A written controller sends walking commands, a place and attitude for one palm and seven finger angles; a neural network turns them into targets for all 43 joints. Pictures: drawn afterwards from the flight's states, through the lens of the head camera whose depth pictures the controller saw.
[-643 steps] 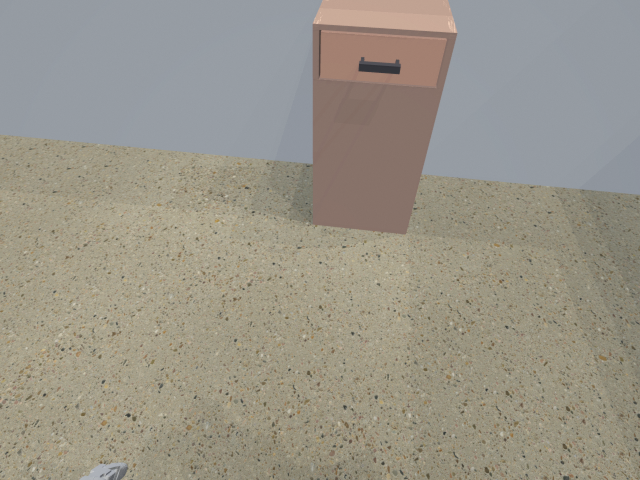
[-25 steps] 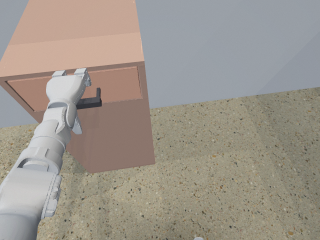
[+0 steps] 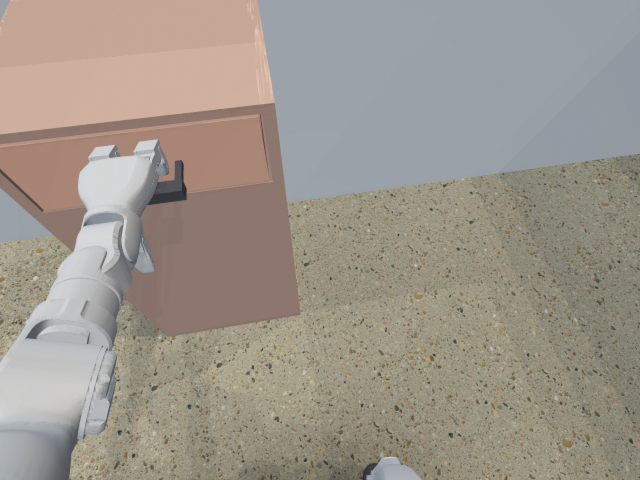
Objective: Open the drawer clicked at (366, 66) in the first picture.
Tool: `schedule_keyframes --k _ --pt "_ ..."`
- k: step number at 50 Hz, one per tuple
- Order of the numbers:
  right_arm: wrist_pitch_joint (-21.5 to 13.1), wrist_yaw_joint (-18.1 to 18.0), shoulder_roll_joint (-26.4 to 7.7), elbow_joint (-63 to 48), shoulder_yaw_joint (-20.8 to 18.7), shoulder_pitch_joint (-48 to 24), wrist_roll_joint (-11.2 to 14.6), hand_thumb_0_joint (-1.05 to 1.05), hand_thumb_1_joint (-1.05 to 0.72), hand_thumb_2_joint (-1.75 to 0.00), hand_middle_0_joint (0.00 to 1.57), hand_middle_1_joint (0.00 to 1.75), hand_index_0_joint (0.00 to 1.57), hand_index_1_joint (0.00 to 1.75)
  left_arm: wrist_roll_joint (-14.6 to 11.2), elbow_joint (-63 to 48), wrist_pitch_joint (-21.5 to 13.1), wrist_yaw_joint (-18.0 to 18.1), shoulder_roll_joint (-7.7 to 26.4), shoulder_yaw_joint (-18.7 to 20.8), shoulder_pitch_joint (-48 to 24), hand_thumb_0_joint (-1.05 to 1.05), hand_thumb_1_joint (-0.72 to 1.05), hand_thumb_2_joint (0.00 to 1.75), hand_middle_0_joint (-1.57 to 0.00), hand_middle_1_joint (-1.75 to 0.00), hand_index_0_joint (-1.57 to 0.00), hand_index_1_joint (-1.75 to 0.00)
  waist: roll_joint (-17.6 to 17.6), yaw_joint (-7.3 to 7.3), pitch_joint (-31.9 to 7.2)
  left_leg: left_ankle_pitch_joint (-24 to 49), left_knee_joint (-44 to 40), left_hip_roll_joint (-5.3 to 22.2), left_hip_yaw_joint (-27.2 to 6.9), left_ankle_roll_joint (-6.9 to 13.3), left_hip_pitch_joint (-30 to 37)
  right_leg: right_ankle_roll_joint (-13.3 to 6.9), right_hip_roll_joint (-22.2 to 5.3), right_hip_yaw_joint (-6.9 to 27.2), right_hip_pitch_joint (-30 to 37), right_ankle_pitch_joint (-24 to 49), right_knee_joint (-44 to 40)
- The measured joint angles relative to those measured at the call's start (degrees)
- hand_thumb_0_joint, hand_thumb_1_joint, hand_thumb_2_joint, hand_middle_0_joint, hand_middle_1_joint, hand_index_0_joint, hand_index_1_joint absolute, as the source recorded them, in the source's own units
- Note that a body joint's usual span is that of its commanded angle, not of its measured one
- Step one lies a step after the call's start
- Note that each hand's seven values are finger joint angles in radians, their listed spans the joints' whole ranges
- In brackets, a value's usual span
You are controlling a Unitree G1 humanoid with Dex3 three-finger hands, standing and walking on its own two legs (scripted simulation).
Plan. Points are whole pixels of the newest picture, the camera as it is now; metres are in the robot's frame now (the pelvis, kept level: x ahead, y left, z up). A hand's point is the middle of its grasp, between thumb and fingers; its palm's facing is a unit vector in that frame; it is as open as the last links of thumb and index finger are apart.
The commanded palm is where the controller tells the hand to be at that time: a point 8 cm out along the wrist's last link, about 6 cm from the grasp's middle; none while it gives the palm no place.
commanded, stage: lower the fingers behind the handle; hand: left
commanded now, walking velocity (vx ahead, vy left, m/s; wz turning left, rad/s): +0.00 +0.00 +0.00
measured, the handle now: (142, 183) +0.53 +0.24 +0.01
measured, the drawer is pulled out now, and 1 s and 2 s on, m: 0.00 0.00 0.00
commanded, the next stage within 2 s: close the thumb around the handle in 0.98 s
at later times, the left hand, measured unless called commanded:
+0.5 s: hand (149, 219) +0.48 +0.23 -0.01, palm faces -0.06 -0.03 -1.00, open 13.8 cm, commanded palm +0.46 +0.23 +0.04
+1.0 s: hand (142, 226) +0.47 +0.24 -0.01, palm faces -0.05 -0.03 -1.00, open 13.8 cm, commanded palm +0.44 +0.23 +0.04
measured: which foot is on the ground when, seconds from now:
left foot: down 0.00-1.00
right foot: down 0.00-1.00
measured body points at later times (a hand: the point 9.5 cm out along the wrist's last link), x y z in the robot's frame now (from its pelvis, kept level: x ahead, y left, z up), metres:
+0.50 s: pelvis -0.01 +0.01 -0.02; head +0.11 +0.00 +0.42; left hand +0.48 +0.23 +0.04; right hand -0.01 -0.27 -0.15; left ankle -0.04 +0.12 -0.71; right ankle +0.02 -0.14 -0.71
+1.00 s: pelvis -0.01 +0.01 -0.02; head +0.10 +0.00 +0.42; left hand +0.46 +0.24 +0.04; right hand +0.00 -0.27 -0.15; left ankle -0.04 +0.12 -0.71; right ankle +0.02 -0.14 -0.71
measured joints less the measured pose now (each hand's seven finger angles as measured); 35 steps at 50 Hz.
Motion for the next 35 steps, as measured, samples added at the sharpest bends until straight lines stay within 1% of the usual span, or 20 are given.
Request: schedule_keyframes --k 9,17,25,29,35 --pt "-0.6 0.1 0.2 0.3 0.2 -0.2 -0.4 0.0 -0.9 -0.9 0.21 0.3 0.2 0.3 0.4 1.1 -1.3 1.3 0.3 0.0 -0.4 0.0 -0.49 0.3 -0.32 -1.2 -0.32 -1.2 -0.2 -0.2 -0.2 -0.8 2.7 -0.1 -0.4 0.2 -3.1 0.1 -0.2 -0.2 -2.7 -0.6 2.2" --pt "-1.0 0.5 0.2 0.6 0.1 -0.1 -0.8 0.0 -0.9 -0.9 0.21 0.3 0.2 0.3 0.7 2.8 -0.7 2.4 0.5 -0.4 -2.3 0.0 -0.49 0.3 -0.32 -1.2 -0.32 -1.2 -0.2 -0.88 -0.7 -1.8 5.6 -0.2 -0.8 0.4 -6.7 0.3 -0.4 -0.4 -5.9 -1.3 4.4" --pt "-0.7 1.1 0.3 0.9 0.2 0.5 -1.3 0.0 -0.9 -0.9 0.21 0.3 0.2 0.3 0.8 3.0 -0.3 2.9 0.1 0.5 -2.5 0.0 -0.49 0.3 -0.32 -1.2 -0.32 -1.2 0.0 -1.52 -1.3 -2.9 7.9 -0.1 -0.6 0.6 -9.1 0.6 -0.3 0.0 -8.3 -2.0 6.3" --pt "-0.5 1.4 0.4 0.9 0.2 0.8 -1.5 0.0 -0.9 -0.9 0.21 0.3 0.2 0.3 1.0 1.9 -0.2 3.3 -0.1 1.2 -1.4 0.0 -0.49 0.3 -0.32 -1.2 -0.32 -1.2 0.3 -1.51 -1.5 -3.4 8.8 0.0 -0.4 0.7 -9.8 0.6 -0.2 0.2 -9.0 -2.3 7.0" --pt "-0.1 1.7 0.7 1.3 0.0 0.8 -1.5 0.0 -0.9 -0.9 0.21 0.3 0.2 0.3 0.6 0.5 0.5 4.0 -0.6 1.0 -0.3 0.0 -0.49 0.3 -0.31 -1.2 -0.32 -1.2 0.6 -1.04 -1.7 -3.7 9.4 0.1 -0.4 0.7 -9.9 0.7 -0.1 0.3 -9.2 -2.6 7.5"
